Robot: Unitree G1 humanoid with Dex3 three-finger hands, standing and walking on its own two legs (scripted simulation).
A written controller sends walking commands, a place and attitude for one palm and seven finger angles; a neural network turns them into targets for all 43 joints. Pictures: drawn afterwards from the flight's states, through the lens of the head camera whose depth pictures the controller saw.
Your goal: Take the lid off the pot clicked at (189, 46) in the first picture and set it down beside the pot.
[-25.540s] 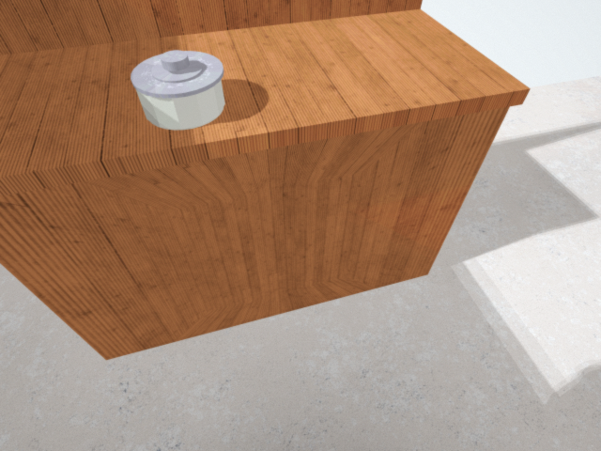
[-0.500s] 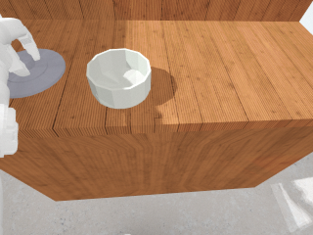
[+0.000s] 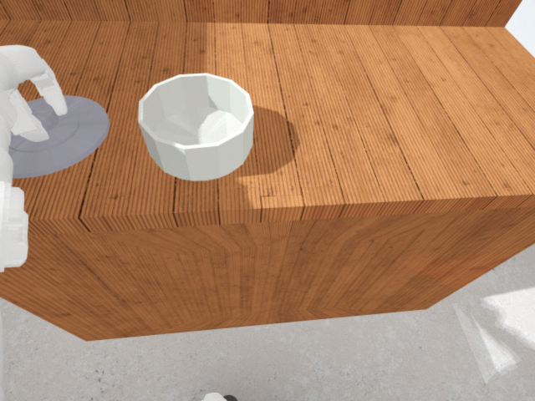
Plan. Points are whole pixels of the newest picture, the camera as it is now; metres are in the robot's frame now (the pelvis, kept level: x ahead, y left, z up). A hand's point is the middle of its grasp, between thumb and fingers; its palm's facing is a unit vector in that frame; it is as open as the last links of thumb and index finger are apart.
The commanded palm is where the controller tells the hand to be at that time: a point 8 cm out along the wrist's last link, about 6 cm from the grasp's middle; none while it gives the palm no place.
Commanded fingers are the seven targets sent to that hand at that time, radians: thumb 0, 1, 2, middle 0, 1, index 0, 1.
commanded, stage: lower the lid onto the table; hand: left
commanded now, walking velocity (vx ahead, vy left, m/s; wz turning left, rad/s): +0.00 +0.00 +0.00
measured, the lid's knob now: (36, 118) +0.51 +0.30 +0.13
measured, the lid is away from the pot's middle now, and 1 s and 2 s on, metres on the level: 0.22 0.23 0.23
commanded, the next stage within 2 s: open the fingers wide in 0.26 s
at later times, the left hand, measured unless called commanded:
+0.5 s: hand (39, 124) +0.49 +0.29 +0.14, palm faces -0.40 -0.09 -0.91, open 8.0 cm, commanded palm +0.50 +0.29 +0.20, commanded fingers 0.00 0.51 0.87 -0.69 -1.04 -0.70 -1.06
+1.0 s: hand (19, 132) +0.47 +0.30 +0.14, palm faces -0.37 -0.09 -0.92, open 8.5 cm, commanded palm +0.49 +0.29 +0.20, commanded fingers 0.00 0.03 0.85 -0.50 -0.76 -0.50 -0.77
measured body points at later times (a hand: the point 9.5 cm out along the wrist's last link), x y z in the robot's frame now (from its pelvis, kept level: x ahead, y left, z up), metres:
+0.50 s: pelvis +0.00 +0.00 -0.01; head +0.08 +0.01 +0.44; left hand +0.50 +0.29 +0.19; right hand -0.01 -0.29 -0.12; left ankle +0.05 +0.06 -0.72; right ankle -0.06 -0.14 -0.72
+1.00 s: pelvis -0.01 +0.00 +0.00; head +0.06 +0.02 +0.44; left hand +0.48 +0.30 +0.19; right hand +0.04 -0.28 -0.12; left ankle +0.05 +0.06 -0.72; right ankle -0.06 -0.14 -0.72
